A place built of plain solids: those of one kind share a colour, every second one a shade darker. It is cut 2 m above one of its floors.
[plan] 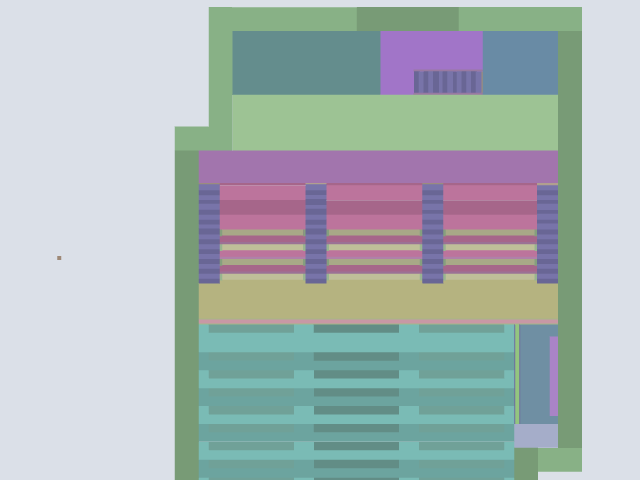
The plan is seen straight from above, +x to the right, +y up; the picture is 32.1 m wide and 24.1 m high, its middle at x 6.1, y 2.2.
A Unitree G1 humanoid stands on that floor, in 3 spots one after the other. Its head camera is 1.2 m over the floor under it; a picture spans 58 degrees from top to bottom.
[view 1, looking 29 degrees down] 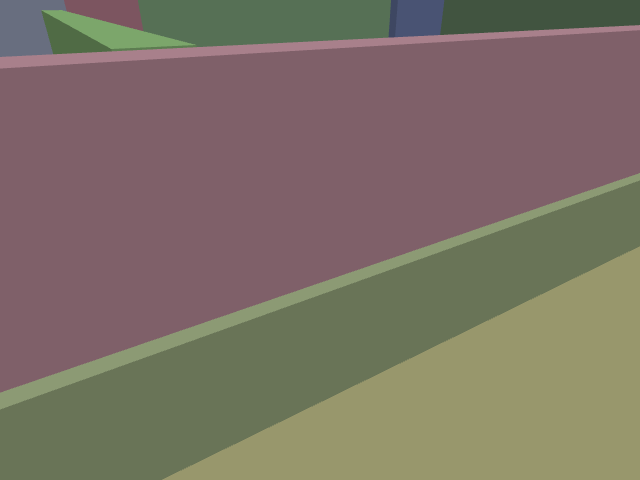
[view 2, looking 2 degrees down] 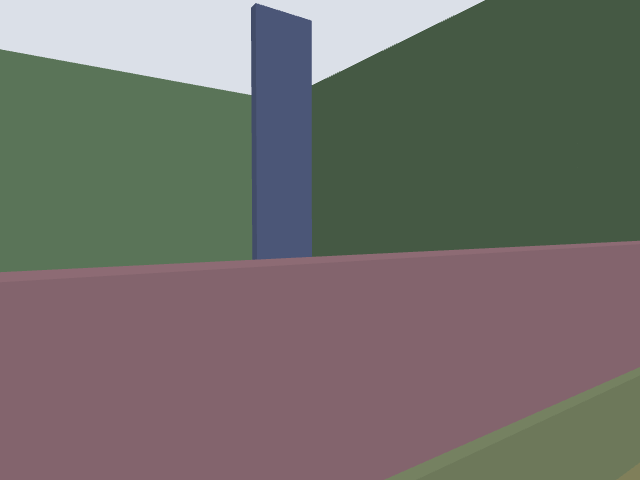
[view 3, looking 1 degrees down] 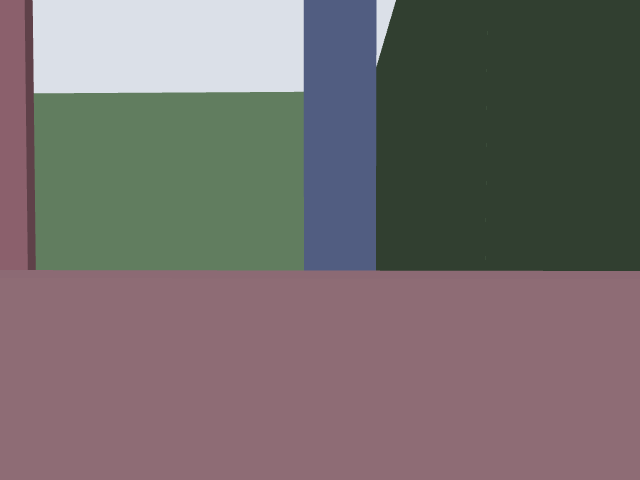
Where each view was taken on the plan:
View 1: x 16.25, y -0.86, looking -121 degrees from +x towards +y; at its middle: rail_front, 1.24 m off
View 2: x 10.49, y -0.86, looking -124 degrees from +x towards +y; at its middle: wall_plaster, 18.75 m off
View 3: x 1.82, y -0.86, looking -89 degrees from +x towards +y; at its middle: wall_prosw_plaster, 16.18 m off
